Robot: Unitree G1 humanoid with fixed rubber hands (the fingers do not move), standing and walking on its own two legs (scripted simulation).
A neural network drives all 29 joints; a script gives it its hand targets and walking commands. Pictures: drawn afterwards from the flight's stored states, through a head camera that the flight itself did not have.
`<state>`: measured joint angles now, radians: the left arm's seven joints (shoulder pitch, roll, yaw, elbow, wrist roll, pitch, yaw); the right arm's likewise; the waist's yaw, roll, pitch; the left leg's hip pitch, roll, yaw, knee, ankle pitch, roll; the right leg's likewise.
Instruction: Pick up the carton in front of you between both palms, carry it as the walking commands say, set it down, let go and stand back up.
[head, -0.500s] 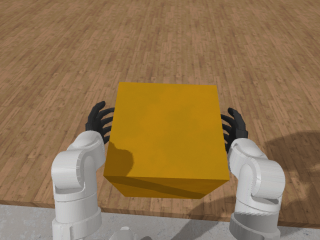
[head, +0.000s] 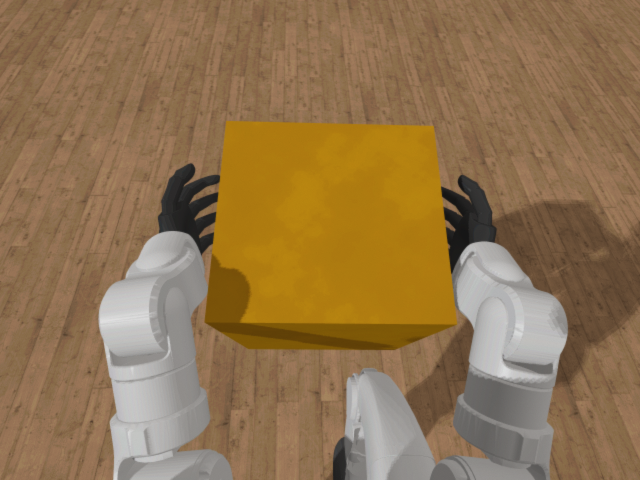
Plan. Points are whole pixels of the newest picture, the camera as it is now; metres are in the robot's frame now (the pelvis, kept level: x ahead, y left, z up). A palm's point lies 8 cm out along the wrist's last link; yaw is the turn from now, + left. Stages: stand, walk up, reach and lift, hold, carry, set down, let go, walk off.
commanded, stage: carry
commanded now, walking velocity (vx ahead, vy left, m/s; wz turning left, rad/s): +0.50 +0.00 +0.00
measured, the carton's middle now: (325, 256) +0.37 -0.02 +0.06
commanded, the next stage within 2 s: none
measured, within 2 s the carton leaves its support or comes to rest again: neither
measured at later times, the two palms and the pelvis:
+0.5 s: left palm out of the picture +0.70 +0.15 +0.26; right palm out of the picture +0.70 -0.15 +0.25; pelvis +0.35 -0.02 +0.09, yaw +1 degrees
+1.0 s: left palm out of the picture +0.97 +0.13 +0.18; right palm out of the picture +0.97 -0.17 +0.18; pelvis +0.67 -0.03 +0.08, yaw +0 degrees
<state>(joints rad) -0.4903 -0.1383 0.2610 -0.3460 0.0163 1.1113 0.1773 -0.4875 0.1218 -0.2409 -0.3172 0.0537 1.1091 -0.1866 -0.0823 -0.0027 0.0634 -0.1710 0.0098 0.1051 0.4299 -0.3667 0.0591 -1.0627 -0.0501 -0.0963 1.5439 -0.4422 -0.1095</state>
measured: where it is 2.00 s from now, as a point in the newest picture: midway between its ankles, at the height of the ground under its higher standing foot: (295, 160)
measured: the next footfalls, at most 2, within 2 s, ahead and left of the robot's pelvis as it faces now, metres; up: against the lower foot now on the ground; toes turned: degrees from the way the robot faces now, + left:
right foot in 0.10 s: +0.30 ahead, -0.09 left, +0.09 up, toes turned -5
left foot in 0.56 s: +0.56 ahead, +0.09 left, +0.09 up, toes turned +7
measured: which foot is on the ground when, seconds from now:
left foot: down 0.00-0.18, up 0.20-0.54, down 0.56-1.00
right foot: up 0.00-0.08, down 0.10-0.58, up 0.60-0.96, down 0.98-1.00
